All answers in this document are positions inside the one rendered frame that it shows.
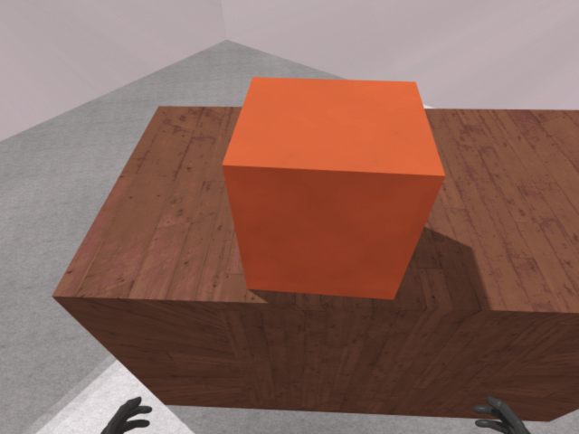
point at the right robot hand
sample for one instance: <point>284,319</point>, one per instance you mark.
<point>511,423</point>

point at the pedestal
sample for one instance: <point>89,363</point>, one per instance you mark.
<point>488,305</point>

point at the carton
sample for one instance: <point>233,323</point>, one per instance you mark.
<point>330,184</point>

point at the left robot hand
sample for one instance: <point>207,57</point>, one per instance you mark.
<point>119,424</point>

